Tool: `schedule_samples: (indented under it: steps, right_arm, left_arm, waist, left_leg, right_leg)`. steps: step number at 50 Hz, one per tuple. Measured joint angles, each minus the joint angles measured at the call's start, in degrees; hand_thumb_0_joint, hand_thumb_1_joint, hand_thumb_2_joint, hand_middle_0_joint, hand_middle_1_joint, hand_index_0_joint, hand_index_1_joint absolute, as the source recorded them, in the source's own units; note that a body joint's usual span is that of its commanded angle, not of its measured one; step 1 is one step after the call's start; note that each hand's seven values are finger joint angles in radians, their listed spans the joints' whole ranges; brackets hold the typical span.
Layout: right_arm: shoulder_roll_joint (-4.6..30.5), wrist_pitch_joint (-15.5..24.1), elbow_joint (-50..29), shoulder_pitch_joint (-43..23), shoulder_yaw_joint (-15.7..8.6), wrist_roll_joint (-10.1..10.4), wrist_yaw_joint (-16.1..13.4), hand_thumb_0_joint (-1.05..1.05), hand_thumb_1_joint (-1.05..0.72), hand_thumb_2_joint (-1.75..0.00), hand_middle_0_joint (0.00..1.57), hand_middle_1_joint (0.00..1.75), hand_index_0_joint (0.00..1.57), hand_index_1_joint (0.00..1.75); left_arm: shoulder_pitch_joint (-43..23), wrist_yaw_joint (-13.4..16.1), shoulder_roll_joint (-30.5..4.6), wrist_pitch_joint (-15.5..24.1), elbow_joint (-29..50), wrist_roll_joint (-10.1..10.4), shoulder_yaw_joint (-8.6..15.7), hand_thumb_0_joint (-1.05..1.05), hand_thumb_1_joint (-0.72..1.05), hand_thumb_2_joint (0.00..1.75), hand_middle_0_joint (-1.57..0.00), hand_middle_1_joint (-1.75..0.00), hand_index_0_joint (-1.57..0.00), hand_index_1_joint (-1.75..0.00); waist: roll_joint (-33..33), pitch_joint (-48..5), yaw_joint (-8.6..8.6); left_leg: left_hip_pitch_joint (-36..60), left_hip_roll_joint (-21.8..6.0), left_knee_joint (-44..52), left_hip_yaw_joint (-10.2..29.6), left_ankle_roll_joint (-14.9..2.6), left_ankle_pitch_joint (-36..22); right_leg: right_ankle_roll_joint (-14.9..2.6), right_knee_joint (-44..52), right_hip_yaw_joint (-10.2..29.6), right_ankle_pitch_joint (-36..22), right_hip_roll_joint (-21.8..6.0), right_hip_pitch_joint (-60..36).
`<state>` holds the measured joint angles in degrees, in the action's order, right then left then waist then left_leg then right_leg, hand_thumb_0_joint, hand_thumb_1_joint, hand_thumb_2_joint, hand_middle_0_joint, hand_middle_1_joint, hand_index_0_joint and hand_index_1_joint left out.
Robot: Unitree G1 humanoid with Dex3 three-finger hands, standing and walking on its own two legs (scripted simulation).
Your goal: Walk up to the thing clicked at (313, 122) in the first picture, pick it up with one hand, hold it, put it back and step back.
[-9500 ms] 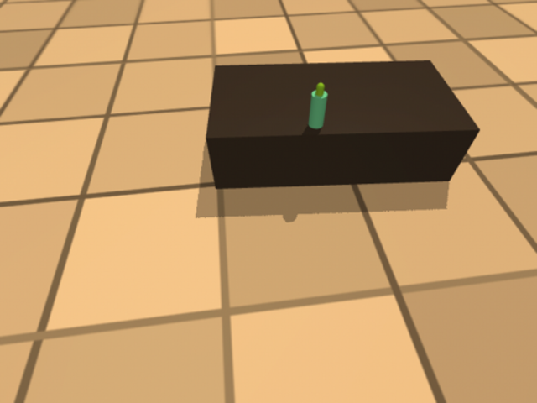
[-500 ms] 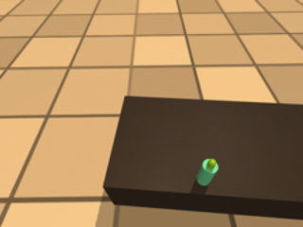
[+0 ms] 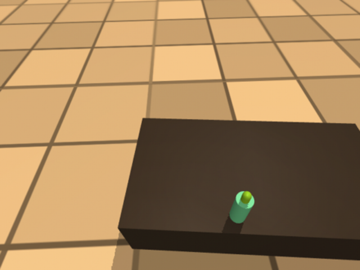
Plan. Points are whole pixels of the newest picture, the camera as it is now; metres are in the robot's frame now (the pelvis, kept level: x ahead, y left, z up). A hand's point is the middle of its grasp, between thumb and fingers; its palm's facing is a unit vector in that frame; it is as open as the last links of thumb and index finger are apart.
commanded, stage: stand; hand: right
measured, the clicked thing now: (242, 205) +0.41 -0.20 -0.35
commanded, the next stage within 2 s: go down in 1.86 s
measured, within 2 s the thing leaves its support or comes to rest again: neither
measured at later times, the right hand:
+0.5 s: hand out of the picture +0.07 -0.26 -0.16, palm faces -0.03 +0.94 -0.34, open 7.4 cm
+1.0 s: hand out of the picture +0.07 -0.26 -0.16, palm faces -0.03 +0.94 -0.34, open 7.4 cm
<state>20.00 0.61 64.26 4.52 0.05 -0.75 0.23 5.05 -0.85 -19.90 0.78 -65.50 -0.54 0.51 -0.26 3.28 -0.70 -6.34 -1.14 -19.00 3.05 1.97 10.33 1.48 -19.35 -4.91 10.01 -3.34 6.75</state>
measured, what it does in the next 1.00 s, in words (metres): stands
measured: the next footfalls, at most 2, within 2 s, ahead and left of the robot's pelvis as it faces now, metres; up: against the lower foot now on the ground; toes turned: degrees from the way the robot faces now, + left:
none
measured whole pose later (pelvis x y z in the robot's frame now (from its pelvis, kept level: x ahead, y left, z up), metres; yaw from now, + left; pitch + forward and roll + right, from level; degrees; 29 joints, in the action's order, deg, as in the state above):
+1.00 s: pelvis +0.00 -0.01 +0.00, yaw -1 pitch -2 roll +0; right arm 20.2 0.4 64.5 6.5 0.7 -0.9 0.2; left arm 6.3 -0.9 -20.6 0.5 -64.5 -0.6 0.0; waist 0.0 3.1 -0.6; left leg -5.9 -2.2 -18.5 2.0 2.6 10.5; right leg 0.8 -19.6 -3.9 10.2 -2.3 7.2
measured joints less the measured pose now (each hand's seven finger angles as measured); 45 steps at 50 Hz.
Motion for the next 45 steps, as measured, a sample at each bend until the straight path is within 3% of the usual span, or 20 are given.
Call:
schedule_samples:
  steps: [45]
  right_arm:
    - [0.23, -0.17, 0.3, 2.0, 0.63, -0.16, 0.0, 0.0, -0.9, -0.9, 0.2, 0.3, 0.2, 0.3]
  left_arm:
    - [1.13, -0.07, -0.59, -0.21, 1.05, -0.03, -0.45, 0.01, 0.91, 0.9, -0.21, -0.3, -0.2, -0.3]
  waist:
    - [0.2, -0.24, 0.15]
  left_leg:
    - [0.32, -1.09, 0.47, -0.85, 0.69, 0.14]
  right_leg:
    - [-0.74, -0.12, 0.83, 0.08, 1.08, 0.43]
